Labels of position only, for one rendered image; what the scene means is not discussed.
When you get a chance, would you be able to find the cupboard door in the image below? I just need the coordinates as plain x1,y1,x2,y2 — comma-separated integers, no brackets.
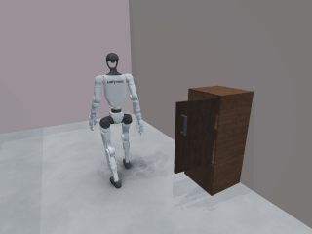
174,97,218,174

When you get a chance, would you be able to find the left robot hand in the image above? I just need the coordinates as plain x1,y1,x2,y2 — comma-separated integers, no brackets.
89,118,98,131

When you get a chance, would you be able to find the right robot hand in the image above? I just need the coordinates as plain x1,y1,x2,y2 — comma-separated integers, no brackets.
135,119,144,135

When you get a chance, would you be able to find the robot right shin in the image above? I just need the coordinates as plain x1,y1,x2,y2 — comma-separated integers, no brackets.
123,134,130,163

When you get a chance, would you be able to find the right robot upper arm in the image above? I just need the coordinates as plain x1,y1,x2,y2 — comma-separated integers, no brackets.
124,74,137,100

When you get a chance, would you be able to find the left robot upper arm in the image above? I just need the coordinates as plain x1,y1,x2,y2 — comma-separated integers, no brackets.
94,75,104,103

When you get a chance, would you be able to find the handle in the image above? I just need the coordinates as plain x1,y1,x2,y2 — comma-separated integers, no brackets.
181,115,187,136

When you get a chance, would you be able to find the right robot forearm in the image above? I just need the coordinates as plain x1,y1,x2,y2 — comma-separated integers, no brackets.
133,94,142,120

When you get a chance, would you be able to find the left robot forearm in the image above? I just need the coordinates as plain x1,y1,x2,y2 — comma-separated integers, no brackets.
89,97,98,119

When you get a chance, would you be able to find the robot left thigh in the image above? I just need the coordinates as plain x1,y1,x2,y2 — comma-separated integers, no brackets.
99,116,115,157

